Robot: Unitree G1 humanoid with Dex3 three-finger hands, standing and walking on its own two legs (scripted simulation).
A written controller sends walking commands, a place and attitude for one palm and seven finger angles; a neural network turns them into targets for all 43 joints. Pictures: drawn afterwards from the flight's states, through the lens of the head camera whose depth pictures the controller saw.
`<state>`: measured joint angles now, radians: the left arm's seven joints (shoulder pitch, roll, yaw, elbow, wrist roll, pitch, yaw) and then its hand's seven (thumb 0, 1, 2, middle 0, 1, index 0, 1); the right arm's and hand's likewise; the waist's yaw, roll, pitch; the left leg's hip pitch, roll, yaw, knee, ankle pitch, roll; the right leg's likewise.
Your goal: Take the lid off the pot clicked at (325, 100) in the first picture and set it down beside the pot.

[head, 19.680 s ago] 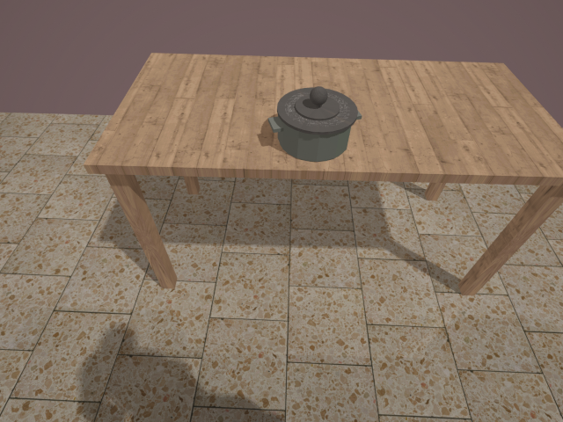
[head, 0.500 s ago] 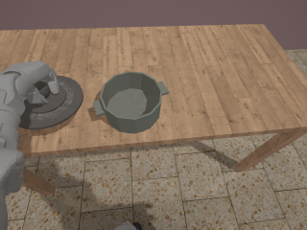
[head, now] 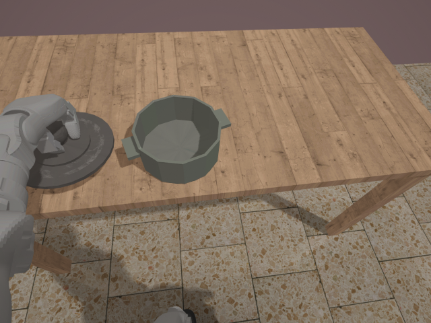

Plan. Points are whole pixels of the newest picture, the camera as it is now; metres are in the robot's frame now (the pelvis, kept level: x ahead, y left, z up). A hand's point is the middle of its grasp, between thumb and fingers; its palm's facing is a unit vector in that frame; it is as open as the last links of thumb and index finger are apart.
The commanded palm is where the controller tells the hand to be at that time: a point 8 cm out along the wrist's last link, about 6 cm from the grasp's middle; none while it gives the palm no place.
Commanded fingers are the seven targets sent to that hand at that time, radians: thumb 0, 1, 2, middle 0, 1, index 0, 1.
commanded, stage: lower the lid onto the table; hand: left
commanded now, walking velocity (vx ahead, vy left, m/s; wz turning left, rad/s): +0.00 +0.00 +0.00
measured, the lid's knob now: (55, 133) +0.48 +0.30 +0.03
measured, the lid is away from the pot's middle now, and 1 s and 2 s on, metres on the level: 0.24 0.23 0.23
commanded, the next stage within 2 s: open the fingers wide in 0.64 s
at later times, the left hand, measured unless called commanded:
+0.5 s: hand (61, 147) +0.45 +0.29 +0.02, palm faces -0.45 -0.10 -0.89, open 6.2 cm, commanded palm +0.49 +0.29 +0.08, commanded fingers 0.00 0.88 0.66 -0.93 -1.05 -0.97 -1.07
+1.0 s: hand (68, 155) +0.45 +0.29 +0.00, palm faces -0.44 -0.09 -0.89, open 6.2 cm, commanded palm +0.48 +0.28 +0.06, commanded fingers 0.00 0.57 0.66 -0.73 -0.98 -0.75 -0.99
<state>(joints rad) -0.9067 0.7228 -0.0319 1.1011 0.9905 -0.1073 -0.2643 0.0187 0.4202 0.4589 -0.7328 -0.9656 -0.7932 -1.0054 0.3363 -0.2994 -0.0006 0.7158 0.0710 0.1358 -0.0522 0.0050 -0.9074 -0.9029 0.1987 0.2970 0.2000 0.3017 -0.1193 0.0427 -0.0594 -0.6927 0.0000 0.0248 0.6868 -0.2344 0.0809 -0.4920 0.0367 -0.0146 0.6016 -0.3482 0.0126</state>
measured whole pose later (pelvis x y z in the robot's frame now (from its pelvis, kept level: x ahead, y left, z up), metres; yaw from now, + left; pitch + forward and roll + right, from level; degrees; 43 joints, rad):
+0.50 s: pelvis +0.00 +0.00 -0.01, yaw +0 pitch +16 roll -4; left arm -0.91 0.72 -0.02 1.14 1.01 -0.12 -0.21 0.02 0.42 0.46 -0.73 -0.97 -0.79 -1.01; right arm 0.34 -0.29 0.00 0.72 0.07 0.15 -0.05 0.00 -0.91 -0.90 0.20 0.30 0.20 0.30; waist -0.13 0.05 -0.07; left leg -0.79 0.01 0.02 0.77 -0.26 0.07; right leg -0.59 0.05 -0.02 0.69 -0.38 0.01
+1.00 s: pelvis +0.00 +0.00 -0.02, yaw -1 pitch +17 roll -5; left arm -0.84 0.69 -0.02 1.09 1.02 -0.10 -0.16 0.00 0.43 0.50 -0.72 -0.97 -0.78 -1.02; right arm 0.35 -0.28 0.00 0.71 0.06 0.18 -0.03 0.00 -0.91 -0.90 0.20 0.30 0.20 0.30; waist -0.13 0.05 -0.08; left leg -0.83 0.02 0.01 0.82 -0.28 0.07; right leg -0.63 0.06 -0.03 0.73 -0.40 0.00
